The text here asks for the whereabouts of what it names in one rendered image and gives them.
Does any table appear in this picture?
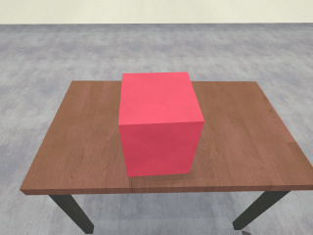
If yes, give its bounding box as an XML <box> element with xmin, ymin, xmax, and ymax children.
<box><xmin>20</xmin><ymin>80</ymin><xmax>313</xmax><ymax>234</ymax></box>

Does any carton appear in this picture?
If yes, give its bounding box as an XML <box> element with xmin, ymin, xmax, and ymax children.
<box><xmin>118</xmin><ymin>71</ymin><xmax>204</xmax><ymax>177</ymax></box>

